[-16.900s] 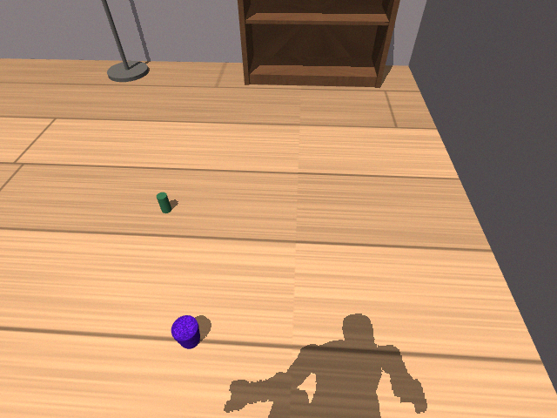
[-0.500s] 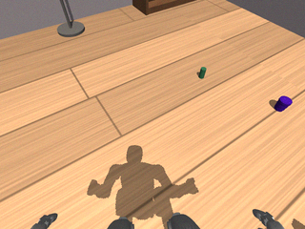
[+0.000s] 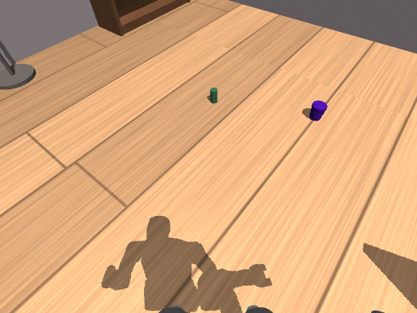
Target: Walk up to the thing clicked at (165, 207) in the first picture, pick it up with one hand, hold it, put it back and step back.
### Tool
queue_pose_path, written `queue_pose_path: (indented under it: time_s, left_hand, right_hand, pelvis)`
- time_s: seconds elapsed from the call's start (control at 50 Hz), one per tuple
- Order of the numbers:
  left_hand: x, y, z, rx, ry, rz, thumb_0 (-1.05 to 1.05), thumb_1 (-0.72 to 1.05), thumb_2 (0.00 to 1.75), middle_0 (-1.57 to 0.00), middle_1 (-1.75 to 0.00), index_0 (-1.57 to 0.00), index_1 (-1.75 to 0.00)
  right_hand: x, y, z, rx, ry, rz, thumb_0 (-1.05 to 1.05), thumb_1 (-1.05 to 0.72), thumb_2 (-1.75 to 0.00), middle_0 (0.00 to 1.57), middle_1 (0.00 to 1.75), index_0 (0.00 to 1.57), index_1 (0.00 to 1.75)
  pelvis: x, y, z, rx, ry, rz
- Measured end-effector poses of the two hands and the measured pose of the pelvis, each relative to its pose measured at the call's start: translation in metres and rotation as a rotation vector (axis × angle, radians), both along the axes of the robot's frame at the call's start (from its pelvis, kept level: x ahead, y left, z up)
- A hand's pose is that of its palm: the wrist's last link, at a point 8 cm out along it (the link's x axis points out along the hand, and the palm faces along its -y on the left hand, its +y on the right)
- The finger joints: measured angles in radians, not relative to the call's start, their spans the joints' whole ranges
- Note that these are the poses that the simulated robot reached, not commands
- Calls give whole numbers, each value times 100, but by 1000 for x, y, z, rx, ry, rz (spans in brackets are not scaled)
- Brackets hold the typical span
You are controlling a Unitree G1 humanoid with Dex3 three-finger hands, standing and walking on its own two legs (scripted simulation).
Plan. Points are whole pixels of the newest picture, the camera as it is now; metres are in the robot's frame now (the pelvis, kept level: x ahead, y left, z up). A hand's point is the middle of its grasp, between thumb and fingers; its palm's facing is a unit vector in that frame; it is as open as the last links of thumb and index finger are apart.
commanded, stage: walk up
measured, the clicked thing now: (213, 95) +1.56 +0.00 -0.68
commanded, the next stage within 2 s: stand in 1.12 s
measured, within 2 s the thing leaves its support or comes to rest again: neither
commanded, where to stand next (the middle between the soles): +0.07 +0.00 m, yaw -10 degrees
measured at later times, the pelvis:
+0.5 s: pelvis -0.01 -0.01 +0.01, yaw -9 degrees
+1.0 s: pelvis +0.01 +0.00 +0.04, yaw -13 degrees
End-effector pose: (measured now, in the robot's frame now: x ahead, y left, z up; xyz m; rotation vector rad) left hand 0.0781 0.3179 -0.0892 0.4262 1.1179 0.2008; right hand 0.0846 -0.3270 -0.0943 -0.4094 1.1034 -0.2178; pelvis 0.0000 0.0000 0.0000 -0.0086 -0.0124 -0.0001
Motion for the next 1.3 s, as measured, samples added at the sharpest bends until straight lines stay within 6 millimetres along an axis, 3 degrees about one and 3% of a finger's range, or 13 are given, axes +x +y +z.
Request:
queue_pose_path:
  time_s: [0.14,0.22,0.32,0.44,0.6,0.76,1.02,1.3]
  left_hand:
    - [27,-4,-2,-25,-19,-53,0,90,90,-21,-30,-21,-30]
    - [34,-12,7,-31,-15,-85,0,90,90,-21,-30,-20,-30]
    - [33,-22,8,7,-19,-103,0,90,90,-21,-30,-20,-30]
    - [30,-33,6,-10,10,-128,0,90,90,-21,-30,-21,-30]
    - [47,-46,4,-69,12,-146,0,90,90,-21,-30,-21,-30]
    - [66,-46,11,-74,34,-155,0,90,90,-21,-30,-21,-30]
    - [84,-47,19,-53,63,-182,0,90,90,-21,-30,-20,-30]
    - [90,-53,20,-95,70,-173,0,90,90,-21,-30,-20,-30]
  right_hand:
    - [-41,21,7,42,20,-52,0,-90,-90,21,30,20,30]
    - [-60,11,11,44,44,-85,0,-89,-90,21,30,21,30]
    - [-72,-12,1,33,69,-139,0,-90,-90,21,30,21,30]
    - [-70,-14,-2,40,41,-182,1,-90,-90,21,30,20,30]
    - [-77,8,2,88,55,-208,0,-90,-90,21,30,20,30]
    - [-74,21,6,119,79,-238,0,-90,-90,21,30,20,30]
    - [-54,11,16,109,42,-289,0,-90,-90,21,30,20,30]
    - [-59,17,24,102,90,-295,0,-90,-90,21,30,20,30]
  pelvis:
    - [-7,3,9,-8,-26,-55]
    - [-7,-4,16,-18,-19,-82]
    - [-7,-16,10,-31,-23,-109]
    - [-9,-12,11,-7,-27,-143]
    - [-6,-6,21,7,-26,-173]
    - [2,-2,32,13,-20,-197]
    - [6,1,41,15,-22,-224]
    - [14,2,49,16,-18,-203]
